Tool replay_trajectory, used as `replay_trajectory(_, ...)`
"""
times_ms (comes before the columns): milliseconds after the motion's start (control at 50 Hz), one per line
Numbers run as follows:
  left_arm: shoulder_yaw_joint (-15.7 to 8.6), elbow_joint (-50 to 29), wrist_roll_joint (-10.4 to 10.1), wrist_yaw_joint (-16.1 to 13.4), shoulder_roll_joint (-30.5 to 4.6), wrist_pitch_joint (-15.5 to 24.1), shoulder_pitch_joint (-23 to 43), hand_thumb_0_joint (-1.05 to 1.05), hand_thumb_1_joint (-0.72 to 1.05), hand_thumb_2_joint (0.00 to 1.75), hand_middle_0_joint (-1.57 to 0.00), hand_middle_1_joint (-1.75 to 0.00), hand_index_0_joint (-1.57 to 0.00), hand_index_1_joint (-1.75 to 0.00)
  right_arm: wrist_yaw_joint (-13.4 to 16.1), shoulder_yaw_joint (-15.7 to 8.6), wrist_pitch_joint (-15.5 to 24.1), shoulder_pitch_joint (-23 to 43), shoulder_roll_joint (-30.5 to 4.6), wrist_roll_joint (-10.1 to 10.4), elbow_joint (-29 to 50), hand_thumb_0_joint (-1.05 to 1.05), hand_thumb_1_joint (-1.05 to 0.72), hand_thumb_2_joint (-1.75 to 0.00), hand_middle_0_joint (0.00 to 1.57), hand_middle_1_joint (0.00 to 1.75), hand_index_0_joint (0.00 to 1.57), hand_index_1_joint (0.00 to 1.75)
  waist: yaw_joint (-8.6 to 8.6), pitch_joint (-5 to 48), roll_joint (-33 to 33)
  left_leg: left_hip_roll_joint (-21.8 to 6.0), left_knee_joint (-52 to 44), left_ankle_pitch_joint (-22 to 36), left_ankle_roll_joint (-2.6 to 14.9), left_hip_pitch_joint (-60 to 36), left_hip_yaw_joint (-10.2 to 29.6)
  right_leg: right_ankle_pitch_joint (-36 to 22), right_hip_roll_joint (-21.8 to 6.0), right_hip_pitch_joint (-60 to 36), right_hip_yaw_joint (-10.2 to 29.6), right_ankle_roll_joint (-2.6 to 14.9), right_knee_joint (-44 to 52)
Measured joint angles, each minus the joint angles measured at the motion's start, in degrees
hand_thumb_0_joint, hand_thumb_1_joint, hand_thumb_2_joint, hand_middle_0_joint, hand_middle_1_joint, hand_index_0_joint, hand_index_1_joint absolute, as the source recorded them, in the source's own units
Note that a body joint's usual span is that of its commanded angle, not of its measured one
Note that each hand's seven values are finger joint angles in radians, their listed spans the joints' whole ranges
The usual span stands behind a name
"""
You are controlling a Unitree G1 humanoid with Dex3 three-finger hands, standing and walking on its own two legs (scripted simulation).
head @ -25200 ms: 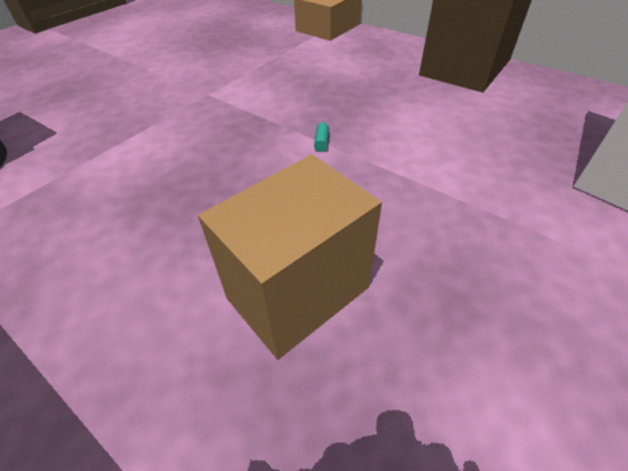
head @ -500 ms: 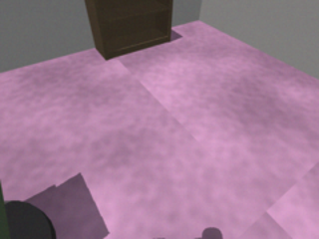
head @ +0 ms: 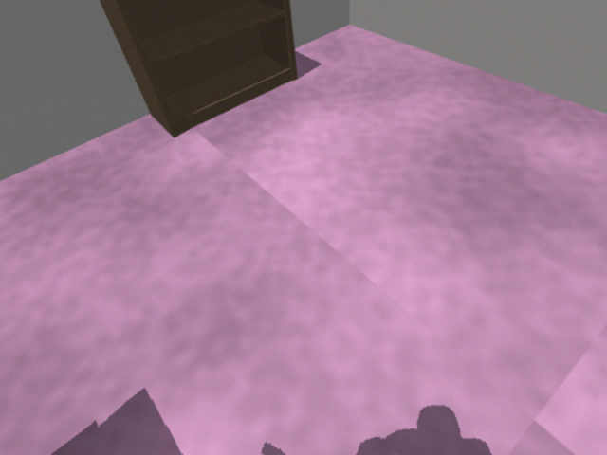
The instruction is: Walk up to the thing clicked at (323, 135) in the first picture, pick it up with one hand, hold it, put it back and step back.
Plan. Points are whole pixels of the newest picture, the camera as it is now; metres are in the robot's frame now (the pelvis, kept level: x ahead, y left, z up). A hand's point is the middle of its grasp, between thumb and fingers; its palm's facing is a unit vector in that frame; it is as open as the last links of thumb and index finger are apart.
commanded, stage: walk up
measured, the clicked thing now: out of the picture -0.39 -1.18 -0.72
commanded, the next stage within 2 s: stand in 1.56 s
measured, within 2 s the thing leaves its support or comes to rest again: neither
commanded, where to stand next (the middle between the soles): +0.16 +0.00 m, yaw +0 degrees
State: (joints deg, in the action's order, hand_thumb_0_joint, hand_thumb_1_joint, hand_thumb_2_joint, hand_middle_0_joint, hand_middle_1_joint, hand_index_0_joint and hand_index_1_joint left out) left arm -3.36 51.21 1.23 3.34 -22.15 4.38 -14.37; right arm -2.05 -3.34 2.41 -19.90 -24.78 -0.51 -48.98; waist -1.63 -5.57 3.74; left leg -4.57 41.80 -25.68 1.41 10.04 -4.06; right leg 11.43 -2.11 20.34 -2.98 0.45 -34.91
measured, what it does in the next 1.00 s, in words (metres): steps on the spot: left foot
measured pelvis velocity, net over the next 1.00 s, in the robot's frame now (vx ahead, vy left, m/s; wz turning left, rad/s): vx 0.09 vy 0.01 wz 0.00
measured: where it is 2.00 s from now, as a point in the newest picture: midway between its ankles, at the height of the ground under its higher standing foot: outside the picture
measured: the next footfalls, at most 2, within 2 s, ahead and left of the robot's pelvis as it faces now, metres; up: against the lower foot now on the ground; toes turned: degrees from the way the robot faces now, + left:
left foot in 0.36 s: +0.20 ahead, +0.14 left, +0.00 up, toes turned +2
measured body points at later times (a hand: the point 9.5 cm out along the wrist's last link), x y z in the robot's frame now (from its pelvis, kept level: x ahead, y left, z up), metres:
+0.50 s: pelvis +0.07 +0.03 +0.00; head +0.10 +0.05 +0.45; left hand +0.14 +0.33 -0.14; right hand +0.17 -0.28 -0.11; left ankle +0.16 +0.14 -0.72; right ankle +0.07 -0.12 -0.71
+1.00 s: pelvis +0.09 +0.01 +0.02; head +0.10 +0.00 +0.47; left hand +0.14 +0.32 -0.11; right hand +0.18 -0.29 -0.12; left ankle +0.16 +0.14 -0.72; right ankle +0.06 -0.12 -0.72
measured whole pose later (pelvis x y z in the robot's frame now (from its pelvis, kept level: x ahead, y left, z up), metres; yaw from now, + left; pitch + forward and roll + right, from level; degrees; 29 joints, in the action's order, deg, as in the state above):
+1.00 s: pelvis +0.09 +0.01 +0.02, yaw +0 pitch -2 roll -1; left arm -0.1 64.2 0.6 0.5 -20.4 1.6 -9.7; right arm -1.5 -0.4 0.2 -5.4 -20.9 0.0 -63.5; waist 0.2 -3.0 2.2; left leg -2.2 25.0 -6.7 -0.6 16.2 -1.0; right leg 16.2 -1.2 6.7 -1.7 -1.1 -25.1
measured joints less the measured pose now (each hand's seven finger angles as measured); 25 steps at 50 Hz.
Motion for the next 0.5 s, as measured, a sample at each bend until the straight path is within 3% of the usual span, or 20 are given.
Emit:
replay_trajectory(60,0.4,-1.4,-0.6,-0.5,0.3,0.7,-0.2,0.01,0.9,0.9,-0.21,-0.3,-0.2,-0.3,0.2,0.8,-0.9,1.1,0.6,-0.1,-1.0,0.01,-0.91,-0.89,0.2,0.3,0.21,0.3,1.59,0.1,-0.7,2.9,14.5,-2.5,0.41,6.6,1.7,2.1,-0.6,-1.5,0.6,0.76,-0.5)
replay_trajectory(120,1.0,-2.0,-1.1,-1.1,0.9,0.8,-1.4,0.01,0.9,0.9,-0.21,-0.3,-0.21,-0.3,-0.1,1.0,-0.9,2.5,0.3,0.4,-1.0,0.01,-0.91,-0.89,0.2,0.3,0.21,0.3,2.35,0.2,-0.2,3.0,18.1,0.6,0.26,12.2,2.8,1.3,-0.6,-4.9,0.6,0.81,3.4)
replay_trajectory(280,1.9,-1.6,-0.4,-2.4,0.0,-0.5,-3.4,0.01,0.9,0.9,-0.21,-0.3,-0.21,-0.3,0.1,0.5,-1.5,5.7,0.6,0.2,-1.4,0.01,-0.91,-0.89,0.2,0.3,0.21,0.3,3.09,-0.5,-0.4,0.7,3.5,9.4,-1.85,16.7,4.3,3.0,0.6,-8.2,0.4,0.14,4.9)
replay_trajectory(360,2.4,-1.0,-0.9,-2.9,-0.5,-1.9,-1.9,0.01,0.9,0.9,-0.21,-0.3,-0.21,-0.3,0.7,0.4,-1.3,6.8,1.2,0.2,-3.0,0.01,-0.91,-0.89,0.2,0.3,0.21,0.3,3.06,-0.8,-1.6,1.8,-6.4,16.3,-1.27,11.9,3.3,7.7,0.3,-5.9,0.0,-1.07,-2.1)
replay_trajectory(380,2.4,-0.6,-1.2,-3.1,-0.8,-2.5,-0.9,0.01,0.9,0.9,-0.21,-0.3,-0.21,-0.3,1.1,0.3,-1.1,7.3,1.8,0.0,-3.7,0.01,-0.91,-0.89,0.2,0.3,0.21,0.3,2.78,-1.1,-3.0,2.8,-6.5,15.3,-1.23,11.5,3.0,9.1,-0.8,-5.2,0.1,-1.45,-4.4)
replay_trajectory(440,2.5,0.5,-2.1,-3.6,-0.8,-3.9,1.8,0.01,0.9,0.9,-0.21,-0.3,-0.2,-0.3,1.2,1.5,-1.3,9.0,3.6,-0.2,-4.6,0.01,-0.91,-0.89,0.2,0.3,0.21,0.3,3.19,-1.9,-5.6,3.5,-5.0,14.2,-0.54,12.1,2.0,15.1,-0.6,-3.4,2.5,0.23,-8.1)
replay_trajectory(500,2.8,2.2,-2.0,-3.4,-0.7,-4.3,3.0,0.01,0.9,0.9,-0.2,-0.3,-0.2,-0.3,1.1,2.4,-1.5,10.8,4.8,-0.3,-4.7,0.01,-0.91,-0.89,0.2,0.3,0.21,0.3,2.39,-1.6,-6.4,3.3,-5.8,14.8,-0.23,12.4,2.0,18.2,0.1,-3.1,3.2,1.08,-9.4)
